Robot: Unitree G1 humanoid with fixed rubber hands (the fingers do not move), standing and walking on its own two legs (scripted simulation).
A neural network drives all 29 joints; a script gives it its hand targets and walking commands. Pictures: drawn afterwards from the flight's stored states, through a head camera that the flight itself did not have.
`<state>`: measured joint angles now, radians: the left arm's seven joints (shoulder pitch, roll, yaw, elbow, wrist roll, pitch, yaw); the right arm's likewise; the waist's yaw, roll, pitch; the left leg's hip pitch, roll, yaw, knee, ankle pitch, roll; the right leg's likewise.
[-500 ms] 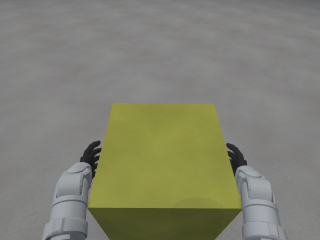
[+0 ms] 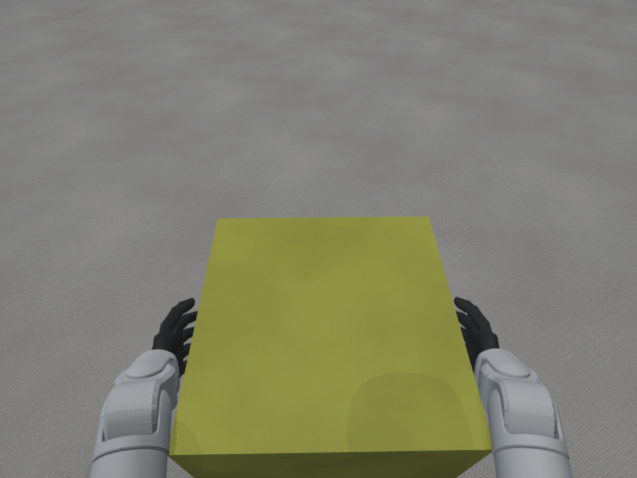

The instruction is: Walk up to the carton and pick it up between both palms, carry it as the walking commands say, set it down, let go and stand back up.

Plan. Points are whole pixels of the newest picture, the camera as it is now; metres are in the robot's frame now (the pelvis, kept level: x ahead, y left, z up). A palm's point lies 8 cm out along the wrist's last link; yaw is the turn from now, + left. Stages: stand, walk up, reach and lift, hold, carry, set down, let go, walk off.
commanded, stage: reach and lift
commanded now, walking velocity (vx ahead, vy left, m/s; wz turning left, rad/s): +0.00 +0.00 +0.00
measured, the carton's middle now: (324, 361) +0.30 -0.01 -0.03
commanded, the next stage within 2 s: hold in 0.34 s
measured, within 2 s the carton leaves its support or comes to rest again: neither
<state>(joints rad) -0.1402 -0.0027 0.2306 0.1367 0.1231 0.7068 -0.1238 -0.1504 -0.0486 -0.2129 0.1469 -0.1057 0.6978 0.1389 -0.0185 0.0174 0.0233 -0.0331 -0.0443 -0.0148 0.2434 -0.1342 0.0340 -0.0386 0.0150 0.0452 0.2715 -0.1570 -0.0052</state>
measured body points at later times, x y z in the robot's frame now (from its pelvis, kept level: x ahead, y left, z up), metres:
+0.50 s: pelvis -0.04 -0.01 +0.00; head -0.07 -0.01 +0.44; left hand +0.26 +0.19 +0.03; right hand +0.26 -0.20 +0.03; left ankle +0.00 +0.10 -0.75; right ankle +0.00 -0.12 -0.75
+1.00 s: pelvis -0.03 +0.00 +0.00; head -0.06 +0.00 +0.44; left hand +0.27 +0.19 +0.03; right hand +0.27 -0.20 +0.03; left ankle +0.00 +0.10 -0.75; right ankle +0.00 -0.12 -0.75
